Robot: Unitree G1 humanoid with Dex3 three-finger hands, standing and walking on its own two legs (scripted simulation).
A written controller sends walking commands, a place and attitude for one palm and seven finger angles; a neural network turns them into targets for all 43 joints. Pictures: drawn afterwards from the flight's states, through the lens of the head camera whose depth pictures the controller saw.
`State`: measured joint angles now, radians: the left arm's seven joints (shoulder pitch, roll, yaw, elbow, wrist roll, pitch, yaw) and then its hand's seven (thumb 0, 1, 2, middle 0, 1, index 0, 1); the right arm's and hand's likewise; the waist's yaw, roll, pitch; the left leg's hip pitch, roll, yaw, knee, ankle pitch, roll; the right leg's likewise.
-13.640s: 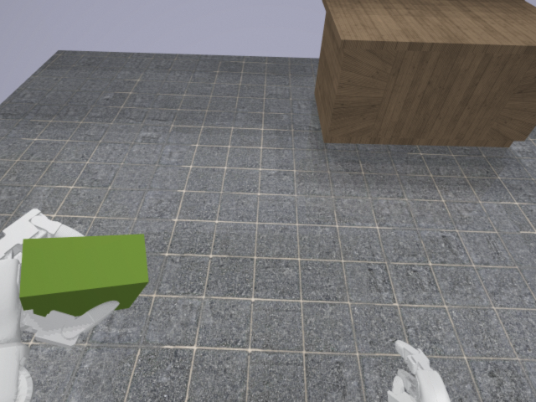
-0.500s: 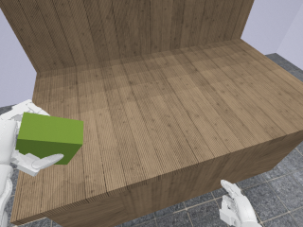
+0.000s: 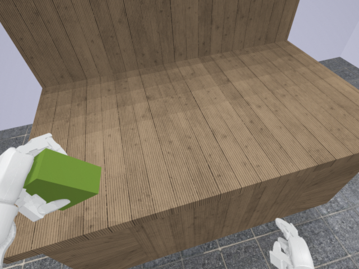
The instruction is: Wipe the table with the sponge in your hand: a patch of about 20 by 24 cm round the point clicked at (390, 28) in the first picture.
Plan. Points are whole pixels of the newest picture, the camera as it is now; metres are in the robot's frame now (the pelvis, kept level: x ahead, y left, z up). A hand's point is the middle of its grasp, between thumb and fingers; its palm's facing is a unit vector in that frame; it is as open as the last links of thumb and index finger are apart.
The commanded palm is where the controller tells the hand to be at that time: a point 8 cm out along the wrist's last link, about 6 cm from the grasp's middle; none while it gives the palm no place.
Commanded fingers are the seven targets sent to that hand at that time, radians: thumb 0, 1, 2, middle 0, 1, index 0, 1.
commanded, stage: turn the palm down, sponge in hand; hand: left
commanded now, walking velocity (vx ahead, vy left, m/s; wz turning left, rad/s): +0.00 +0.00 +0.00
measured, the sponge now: (64, 185) +0.23 +0.25 +0.11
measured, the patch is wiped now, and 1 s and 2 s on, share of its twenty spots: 0.00 0.00 0.00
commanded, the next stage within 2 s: move the sponge above the wiping area in 1.46 s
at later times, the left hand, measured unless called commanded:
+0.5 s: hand (37, 182) +0.23 +0.30 +0.13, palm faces +0.18 -0.30 -0.94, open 9.9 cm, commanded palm +0.20 +0.30 +0.17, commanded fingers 0.00 0.10 1.30 -1.20 -1.60 -1.20 -1.60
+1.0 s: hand (24, 186) +0.23 +0.34 +0.11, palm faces +0.03 -0.12 -0.99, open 9.9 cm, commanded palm +0.19 +0.33 +0.17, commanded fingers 0.00 0.10 1.30 -1.20 -1.60 -1.20 -1.60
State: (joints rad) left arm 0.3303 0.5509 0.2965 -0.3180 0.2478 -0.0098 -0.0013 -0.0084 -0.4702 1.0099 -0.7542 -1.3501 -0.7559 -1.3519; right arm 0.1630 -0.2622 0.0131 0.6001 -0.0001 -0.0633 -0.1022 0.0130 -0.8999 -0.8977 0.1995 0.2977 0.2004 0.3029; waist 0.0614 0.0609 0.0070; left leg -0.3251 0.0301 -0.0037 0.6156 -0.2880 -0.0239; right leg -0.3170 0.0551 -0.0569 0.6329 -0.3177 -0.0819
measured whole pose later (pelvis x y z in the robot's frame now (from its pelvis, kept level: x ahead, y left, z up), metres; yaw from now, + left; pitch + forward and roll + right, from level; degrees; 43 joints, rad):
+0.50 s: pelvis +0.01 +0.02 +0.00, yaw +0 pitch +0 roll +1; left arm 0.33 0.55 0.16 -0.30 0.55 0.18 0.08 -0.01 -0.47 1.01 -0.75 -1.35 -0.76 -1.35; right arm 0.11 -0.26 0.02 0.59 0.04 0.00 -0.12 0.01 -0.90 -0.90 0.20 0.30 0.20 0.30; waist 0.08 0.08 -0.02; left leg -0.30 0.02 0.01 0.59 -0.29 -0.01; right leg -0.29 0.04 -0.04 0.61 -0.32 -0.06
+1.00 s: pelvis +0.00 +0.05 +0.02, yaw +0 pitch -3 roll +0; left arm 0.17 0.51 -0.01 -0.19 0.86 0.31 0.01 -0.01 -0.47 1.01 -0.75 -1.35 -0.76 -1.35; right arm 0.02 -0.25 0.05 0.66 0.02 0.04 -0.07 0.01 -0.90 -0.90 0.20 0.30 0.20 0.30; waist 0.13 0.10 0.03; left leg -0.17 -0.03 0.03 0.43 -0.20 0.03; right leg -0.16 0.00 -0.02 0.43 -0.22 -0.02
